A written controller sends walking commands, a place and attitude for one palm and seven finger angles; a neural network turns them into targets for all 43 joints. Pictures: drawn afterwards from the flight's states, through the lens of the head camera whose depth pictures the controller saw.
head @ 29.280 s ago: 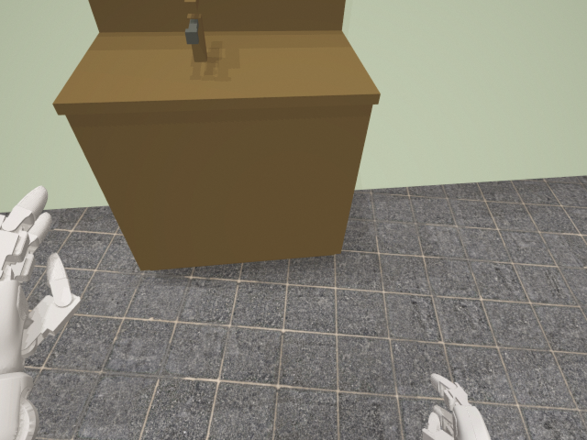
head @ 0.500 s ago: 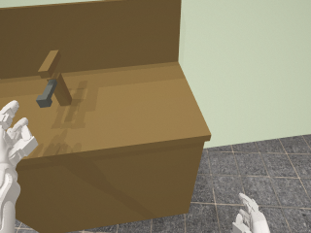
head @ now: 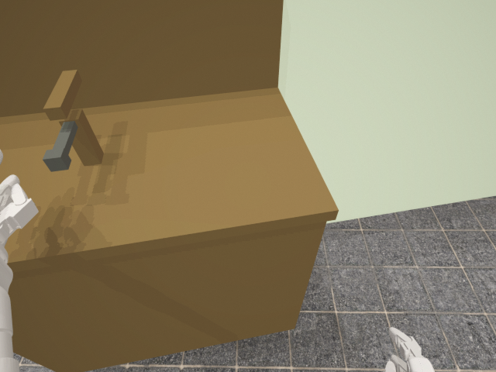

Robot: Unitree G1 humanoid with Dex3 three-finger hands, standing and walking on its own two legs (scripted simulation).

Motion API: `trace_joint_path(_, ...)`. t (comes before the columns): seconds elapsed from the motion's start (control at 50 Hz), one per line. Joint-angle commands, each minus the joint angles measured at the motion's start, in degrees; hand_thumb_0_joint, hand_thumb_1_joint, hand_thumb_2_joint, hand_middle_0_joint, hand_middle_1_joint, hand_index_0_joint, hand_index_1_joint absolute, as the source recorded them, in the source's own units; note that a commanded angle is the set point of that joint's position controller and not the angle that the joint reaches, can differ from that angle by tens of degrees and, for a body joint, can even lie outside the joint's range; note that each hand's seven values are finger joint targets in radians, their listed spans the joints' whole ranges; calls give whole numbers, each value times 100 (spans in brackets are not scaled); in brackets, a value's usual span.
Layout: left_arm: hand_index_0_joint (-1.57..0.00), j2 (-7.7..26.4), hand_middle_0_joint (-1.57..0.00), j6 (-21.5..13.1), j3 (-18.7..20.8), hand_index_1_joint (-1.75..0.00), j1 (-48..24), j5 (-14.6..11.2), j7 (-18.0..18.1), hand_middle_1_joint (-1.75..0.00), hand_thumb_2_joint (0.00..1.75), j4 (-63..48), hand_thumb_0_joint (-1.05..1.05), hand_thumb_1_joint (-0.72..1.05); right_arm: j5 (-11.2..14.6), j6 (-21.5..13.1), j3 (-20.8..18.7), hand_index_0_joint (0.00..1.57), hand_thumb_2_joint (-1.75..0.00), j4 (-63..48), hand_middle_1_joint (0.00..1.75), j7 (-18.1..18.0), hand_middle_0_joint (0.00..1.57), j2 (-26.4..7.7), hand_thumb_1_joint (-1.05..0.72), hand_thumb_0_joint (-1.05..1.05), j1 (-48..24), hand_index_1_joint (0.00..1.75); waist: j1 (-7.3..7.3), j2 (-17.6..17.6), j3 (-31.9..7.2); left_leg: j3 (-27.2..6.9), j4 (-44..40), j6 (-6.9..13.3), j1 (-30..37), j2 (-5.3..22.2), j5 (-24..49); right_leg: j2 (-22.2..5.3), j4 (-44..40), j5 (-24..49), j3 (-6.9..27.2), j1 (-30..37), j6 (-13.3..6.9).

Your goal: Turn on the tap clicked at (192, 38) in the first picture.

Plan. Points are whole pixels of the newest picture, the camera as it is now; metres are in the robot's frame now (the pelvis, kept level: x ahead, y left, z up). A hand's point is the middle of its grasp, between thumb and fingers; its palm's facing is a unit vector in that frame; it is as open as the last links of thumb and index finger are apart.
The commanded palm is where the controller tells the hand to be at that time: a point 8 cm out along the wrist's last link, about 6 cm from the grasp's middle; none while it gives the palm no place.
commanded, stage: reach beside the lever's end, fingers flat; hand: left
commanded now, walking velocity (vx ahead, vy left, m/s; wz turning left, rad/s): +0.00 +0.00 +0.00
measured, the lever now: (57, 159) +0.39 +0.36 +0.14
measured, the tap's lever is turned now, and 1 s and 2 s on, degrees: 0 0 0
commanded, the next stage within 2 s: push the lever round in 0.92 s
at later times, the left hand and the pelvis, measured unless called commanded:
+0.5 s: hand (19, 190) +0.33 +0.40 +0.13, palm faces +0.52 -0.84 -0.12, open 7.8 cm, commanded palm +0.29 +0.43 +0.13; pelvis +0.00 +0.01 +0.00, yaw +0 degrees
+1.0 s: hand (22, 190) +0.34 +0.40 +0.12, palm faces +0.51 -0.85 -0.11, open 7.8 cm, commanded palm +0.29 +0.43 +0.12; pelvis +0.00 +0.02 +0.00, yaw +0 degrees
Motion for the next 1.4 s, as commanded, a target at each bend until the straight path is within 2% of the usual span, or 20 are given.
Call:
trace_joint_path(0.0, -16, 2133, -16, -552, 716, -19, -1569, 46, -42, -19, 90, -819, 0, 90, -12, -285, -319, 20, -90, -748, 30, -79, 20, -800, -90, 0, -344, 30, -8, 191, -1013, -288, -276, 66, 635, 21, 1138, -99, -381, 1256, 257, -93, 155)
trace_joint_path(0.06, -16, 2065, -16, -714, 528, -18, -1854, 84, -118, -18, 90, -908, 0, 90, -31, -307, -337, 20, -90, -785, 30, -66, 20, -801, -90, 0, -265, 30, -52, 544, -1219, -318, -261, 36, 795, 19, 1217, -85, -328, 1224, 260, -142, 129)
trace_joint_path(0.14, -16, 2163, -16, -844, 575, -17, -2080, 107, -170, -17, 90, -514, 0, 90, -46, -289, -362, 20, -90, -707, 30, -78, 20, -850, -90, 0, -114, 30, -137, 256, -1169, -358, -259, 48, 718, 39, 1125, -64, -325, 1151, 237, -250, 140)
trace_joint_path(0.2, -15, 2466, -15, -848, 786, -16, -2133, 154, -222, -16, 90, -15, 0, 90, -23, -235, -344, 20, -90, -649, 30, -79, 20, -888, -90, 0, -29, 30, -125, 304, -1026, -359, -246, 55, 523, 40, 974, -75, -338, 1029, 252, -325, 138)
trace_joint_path(0.32, -15, 2712, -15, -1106, 797, -15, -2583, 260, -339, -15, 90, 390, 0, 90, -63, -172, -369, 20, -90, -676, 30, -48, 20, -924, -90, 0, 201, 30, -213, 361, -1236, -358, -133, 71, 478, 32, 1058, -52, -243, 1094, 276, -397, 145)
trace_joint_path(0.4, -15, 3054, -15, -1257, 1031, -15, -2579, 282, -498, -15, 90, 883, 0, 90, -58, -85, -385, 20, -90, -655, 30, -28, 20, -966, -90, 0, 344, 30, -166, 462, -1294, -322, -29, 80, 331, 34, 1126, -45, -179, 1153, 287, -414, 141)
trace_joint_path(0.46, -15, 3067, -15, -1345, 822, -15, -3140, 322, -647, -15, 90, 1221, 0, 90, -58, -44, -387, 20, -90, -644, 30, -25, 20, -1026, -90, 0, 467, 30, -339, 412, -1242, -373, 8, 86, 282, 37, 963, -25, -161, 967, 282, -701, 157)
trace_joint_path(0.5, -15, 3319, -15, -1470, 995, -15, -3192, 386, -667, -15, 90, 1350, 0, 90, -62, 4, -399, 20, -90, -599, 30, -24, 20, -1042, -90, 0, 543, 30, -299, 569, -1333, -374, 57, 90, 308, 52, 1043, -24, -142, 984, 300, -685, 136)
trace_joint_path(0.54, -15, 3020, -15, -1576, 728, -15, -3164, 363, -745, -15, 90, 1224, 0, 90, -84, 10, -433, 20, -90, -661, 30, 7, 20, -1032, -90, 0, 584, 30, -318, 611, -1605, -394, 95, 73, 509, 60, 1277, -8, -92, 1115, 292, -696, 135)
trace_joint_path(0.68, -15, 3034, -15, -1585, 1009, -15, -2501, 184, -764, -15, 90, 1163, 0, 90, -60, 113, -467, 20, -90, -753, 30, 54, 20, -1039, -90, 0, 577, 30, -148, 524, -1580, -449, 38, 41, 416, 77, 1407, 8, -81, 1139, 251, -595, 135)
trace_joint_path(0.8, -15, 3137, -15, -1687, 1142, -15, -2615, 306, -498, -15, 90, 659, 0, 90, -106, 141, -455, 20, -90, -714, 30, 42, 20, -993, -90, 0, 511, 30, -198, 611, -1458, -521, -34, 32, 559, 140, 1350, 23, -117, 994, 245, -659, 127)
trace_joint_path(0.84, -15, 2915, -15, -1684, 972, -15, -2616, 273, -516, -15, 90, 661, 0, 90, -116, 125, -460, 20, -90, -733, 30, 38, 20, -985, -90, 0, 507, 30, -239, 581, -1524, -543, -60, 12, 606, 131, 1298, 33, -104, 940, 240, -696, 135)
trace_joint_path(0.88, -15, 2973, -15, -1634, 1020, -15, -2586, 241, -568, -15, 90, 776, 0, 90, -96, 119, -446, 20, -90, -718, 30, 16, 20, -991, -90, 0, 482, 30, -236, 565, -1370, -523, -72, 20, 531, 121, 1239, 28, -126, 931, 239, -695, 127)
trace_joint_path(0.92, -15, 2736, -15, -1605, 766, -15, -2708, 284, -579, -15, 90, 600, 0, 90, -93, 116, -437, 20, -90, -730, 30, 7, 20, -957, -90, 0, 433, 30, -266, 814, -1452, -535, -77, 0, 719, 134, 1287, 12, -127, 921, 246, -760, 120)
trace_joint_path(1.0, -15, 2727, -15, -1435, 788, -15, -2648, 270, -553, -15, 90, 907, 0, 90, -60, 121, -407, 20, -90, -678, 30, -33, 20, -971, -90, 0, 424, 30, -275, 486, -1163, -595, -137, -3, 558, 157, 1045, 8, -178, 816, 202, -809, 120)
trace_joint_path(1.04, -15, 2518, -15, -1406, 540, -15, -2922, 254, -559, -15, 90, 840, 0, 90, -56, 112, -410, 20, -90, -718, 30, -24, 20, -967, -90, 0, 410, 30, -336, 370, -1264, -600, -133, -5, 591, 139, 1036, 6, -159, 834, 197, -833, 135)
trace_joint_path(1.14, -15, 2677, -15, -1408, 759, -15, -2704, 295, -432, -15, 90, 727, 0, 90, -82, 143, -447, 20, -90, -742, 30, 9, 20, -960, -90, 0, 441, 30, -216, 429, -1606, -496, -19, -16, 703, 118, 1524, -2, -129, 1184, 234, -571, 125)
trace_joint_path(1.22, -15, 2418, -15, -1458, 559, -15, -2779, 307, -361, -15, 90, 360, 0, 90, -85, 171, -436, 20, -90, -782, 30, 44, 20, -899, -90, 0, 370, 30, -233, 638, -1623, -483, 17, -45, 844, 133, 1835, -6, -91, 1358, 232, -535, 124)
trace_joint_path(1.36, -15, 2351, -15, -1271, 614, -15, -2522, 251, -253, -15, 90, 272, 0, 90, -51, 213, -435, 20, -90, -810, 30, 41, 20, -893, -90, 0, 282, 30, -225, 373, -1434, -412, -35, -1, 633, 108, 1655, -10, -134, 1408, 234, -407, 142)
trace_joint_path(1.38, -15, 2299, -15, -1274, 576, -15, -2541, 253, -243, -15, 90, 133, 0, 90, -57, 207, -437, 20, -90, -822, 30, 43, 20, -876, -90, 0, 258, 30, -197, 497, -1520, -400, -34, -3, 692, 101, 1706, -17, -128, 1443, 246, -371, 137)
